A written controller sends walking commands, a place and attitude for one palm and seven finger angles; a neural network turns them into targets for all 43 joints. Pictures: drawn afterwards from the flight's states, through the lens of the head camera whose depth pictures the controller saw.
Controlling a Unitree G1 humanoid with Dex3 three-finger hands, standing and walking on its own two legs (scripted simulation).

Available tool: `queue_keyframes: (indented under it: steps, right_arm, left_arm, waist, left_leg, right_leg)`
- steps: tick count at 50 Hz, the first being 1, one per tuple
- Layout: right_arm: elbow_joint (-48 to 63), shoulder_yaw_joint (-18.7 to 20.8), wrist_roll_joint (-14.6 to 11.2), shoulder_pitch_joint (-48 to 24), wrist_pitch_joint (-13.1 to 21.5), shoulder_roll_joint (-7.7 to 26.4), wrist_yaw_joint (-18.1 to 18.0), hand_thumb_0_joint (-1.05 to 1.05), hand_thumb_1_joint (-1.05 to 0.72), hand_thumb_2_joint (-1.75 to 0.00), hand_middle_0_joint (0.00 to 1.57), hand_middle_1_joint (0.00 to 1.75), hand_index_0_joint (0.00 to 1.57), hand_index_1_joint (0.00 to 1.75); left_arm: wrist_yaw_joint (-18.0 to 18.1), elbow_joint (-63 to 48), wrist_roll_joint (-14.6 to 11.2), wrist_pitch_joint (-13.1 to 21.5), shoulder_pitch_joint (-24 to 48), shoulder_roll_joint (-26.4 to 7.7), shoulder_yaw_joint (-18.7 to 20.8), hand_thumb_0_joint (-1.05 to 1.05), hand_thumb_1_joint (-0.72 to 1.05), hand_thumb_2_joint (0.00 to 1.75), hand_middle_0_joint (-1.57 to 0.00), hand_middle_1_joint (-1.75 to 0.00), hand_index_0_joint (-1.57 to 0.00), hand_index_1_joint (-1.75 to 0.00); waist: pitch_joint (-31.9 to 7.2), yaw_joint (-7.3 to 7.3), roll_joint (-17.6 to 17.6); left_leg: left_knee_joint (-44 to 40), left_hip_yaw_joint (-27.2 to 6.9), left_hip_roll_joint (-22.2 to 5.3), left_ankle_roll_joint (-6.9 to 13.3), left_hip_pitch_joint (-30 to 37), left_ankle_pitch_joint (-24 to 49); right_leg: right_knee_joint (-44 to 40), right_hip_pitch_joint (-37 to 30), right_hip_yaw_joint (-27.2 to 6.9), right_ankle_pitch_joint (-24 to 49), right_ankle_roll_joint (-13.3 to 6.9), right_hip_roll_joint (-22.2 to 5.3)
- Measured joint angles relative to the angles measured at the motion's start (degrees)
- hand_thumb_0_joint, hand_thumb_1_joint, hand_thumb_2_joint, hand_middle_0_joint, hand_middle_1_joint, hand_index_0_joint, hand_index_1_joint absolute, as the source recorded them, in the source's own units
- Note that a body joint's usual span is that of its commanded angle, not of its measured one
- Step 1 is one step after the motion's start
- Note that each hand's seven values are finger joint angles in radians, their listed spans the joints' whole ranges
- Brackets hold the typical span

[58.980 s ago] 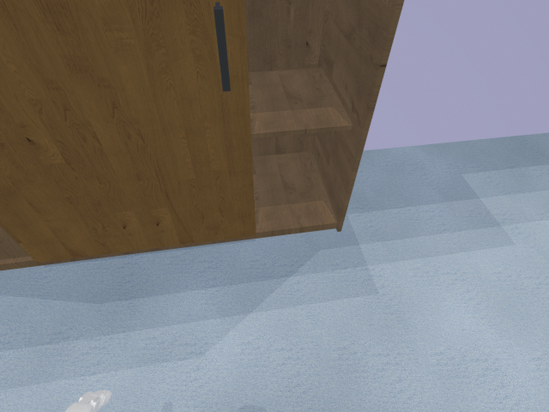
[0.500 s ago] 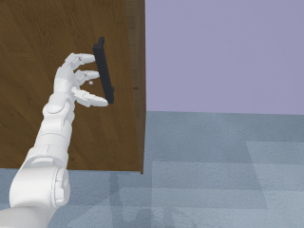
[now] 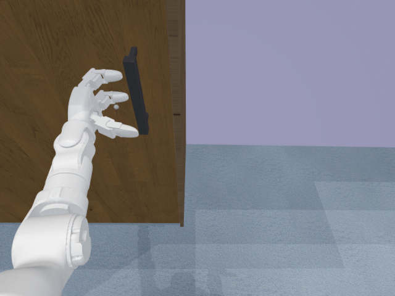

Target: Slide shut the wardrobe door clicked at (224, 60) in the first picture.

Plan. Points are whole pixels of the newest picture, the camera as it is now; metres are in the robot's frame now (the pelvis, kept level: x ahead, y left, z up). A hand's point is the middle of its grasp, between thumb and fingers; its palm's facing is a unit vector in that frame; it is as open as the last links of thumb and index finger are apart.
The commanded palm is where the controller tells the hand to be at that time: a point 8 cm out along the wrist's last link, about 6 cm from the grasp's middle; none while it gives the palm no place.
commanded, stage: slide the fingers in behind the handle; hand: left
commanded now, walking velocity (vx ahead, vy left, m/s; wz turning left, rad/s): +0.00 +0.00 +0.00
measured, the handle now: (139, 94) +0.51 +0.11 +0.13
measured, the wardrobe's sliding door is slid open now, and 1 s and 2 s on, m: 0.00 0.00 0.00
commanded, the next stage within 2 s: grip the handle and tug to test in 1.60 s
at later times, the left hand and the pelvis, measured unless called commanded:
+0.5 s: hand (128, 110) +0.45 +0.13 +0.14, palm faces -0.03 -1.00 +0.02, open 14.0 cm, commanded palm +0.42 +0.18 +0.14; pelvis -0.01 +0.00 +0.00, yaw +0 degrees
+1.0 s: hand (141, 108) +0.46 +0.10 +0.13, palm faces -0.02 -1.00 +0.01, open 14.0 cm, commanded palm +0.44 +0.15 +0.14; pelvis +0.00 -0.01 +0.00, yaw +0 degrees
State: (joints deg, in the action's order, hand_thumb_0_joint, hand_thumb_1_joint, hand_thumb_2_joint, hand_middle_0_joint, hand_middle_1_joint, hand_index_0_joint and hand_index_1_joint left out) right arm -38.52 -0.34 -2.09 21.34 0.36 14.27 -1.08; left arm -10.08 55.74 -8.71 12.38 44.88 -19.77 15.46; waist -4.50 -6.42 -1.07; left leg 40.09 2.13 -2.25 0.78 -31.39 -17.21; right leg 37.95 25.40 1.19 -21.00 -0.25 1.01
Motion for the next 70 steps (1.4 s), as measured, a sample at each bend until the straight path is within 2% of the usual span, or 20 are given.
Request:
queue_keyframes:
  steps: [9,22,32,37,43,49,59,70]
  right_arm:
    - [0.30,0.01,-0.22,-0.16,0.32,-0.35,0.14,0.01,-0.90,-0.90,0.20,0.30,0.20,0.30]
    - [0.09,-0.15,0.03,-2.09,1.47,-0.60,0.44,0.01,-0.90,-0.90,0.20,0.30,0.20,0.30]
    - [0.16,-0.15,0.11,-1.49,1.50,-0.56,0.37,0.01,-0.90,-0.90,0.20,0.30,0.20,0.30]
    - [-0.69,0.19,0.04,-0.90,1.53,-0.31,0.32,0.01,-0.90,-0.90,0.20,0.30,0.20,0.30]
    - [-0.86,0.31,0.15,-0.91,1.38,-0.18,0.38,0.01,-0.90,-0.90,0.20,0.30,0.20,0.30]
    - [-0.74,0.51,0.33,-0.58,1.41,-0.28,0.66,0.01,-0.90,-0.90,0.20,0.30,0.20,0.30]
    - [-1.17,0.65,0.26,-1.22,1.42,-0.47,0.81,0.01,-0.90,-0.90,0.20,0.30,0.20,0.30]
    - [-0.78,0.68,0.27,-2.23,1.53,-0.38,0.96,0.01,-0.90,-0.90,0.20,0.30,0.20,0.30]
  left_arm:
    - [1.21,-4.21,-0.29,-0.48,-2.69,1.50,-2.10,-0.02,-0.50,0.30,-0.31,-1.21,-0.30,-1.21]
    - [4.45,-5.04,0.29,-1.55,-1.46,4.88,-4.35,-0.02,-0.50,0.30,-0.30,-1.20,-0.30,-1.20]
    - [4.98,-3.32,0.69,-1.26,-0.51,4.04,-3.82,-0.02,-0.50,0.30,-0.30,-1.20,-0.30,-1.20]
    - [4.74,-3.67,0.26,-0.76,-0.23,4.54,-4.75,-0.02,-0.50,0.30,-0.30,-1.20,-0.29,-1.20]
    - [5.45,-2.12,0.69,-1.51,1.16,5.10,-4.55,-0.02,-0.50,0.30,-0.30,-1.20,-0.29,-1.20]
    - [6.62,-3.20,0.85,-0.51,-0.18,5.65,-4.20,-0.02,-0.50,0.30,-0.31,-1.22,-0.30,-1.21]
    - [7.09,-2.64,0.53,-0.65,0.91,6.07,-5.92,-0.02,-0.50,0.30,-0.32,-1.22,-0.30,-1.23]
    - [7.23,-3.24,0.52,-0.52,0.51,7.54,-7.28,-0.02,-0.50,0.30,-0.30,-1.22,-0.29,-1.21]
  waist:
    - [0.23,0.64,-0.21]
    - [0.40,0.94,-0.10]
    - [0.97,0.67,-0.09]
    - [0.96,0.82,-0.30]
    - [0.99,0.33,-0.34]
    - [0.77,0.64,-0.58]
    - [0.82,1.45,-0.56]
    - [0.51,1.49,-0.60]
  left_leg:
    - [0.45,0.04,0.20,0.37,0.52,-0.22]
    - [0.28,-0.12,0.52,0.41,0.84,0.21]
    - [0.13,-0.36,0.13,-0.13,0.52,0.48]
    - [0.09,-0.67,0.00,-0.39,0.41,0.45]
    - [-0.18,-0.73,-0.09,-0.65,0.15,0.54]
    - [-0.52,-0.56,-0.20,-0.88,0.42,0.43]
    - [-0.40,-1.51,-0.07,-1.18,0.09,0.43]
    - [-0.40,-1.31,0.10,-1.05,0.47,0.19]
  right_leg:
    - [-0.08,-0.80,-0.04,0.06,0.38,-0.20]
    - [0.24,-0.99,0.13,0.12,0.42,-0.49]
    - [0.55,-0.47,0.33,0.11,-0.12,-0.08]
    - [0.50,-0.44,0.61,0.00,-0.38,0.09]
    - [0.62,0.03,0.65,-0.13,-0.65,0.19]
    - [0.68,0.03,0.46,-0.38,-0.86,0.30]
    - [0.65,-0.08,1.39,-0.67,-1.18,0.28]
    - [0.71,-0.37,1.18,-0.88,-1.04,0.10]
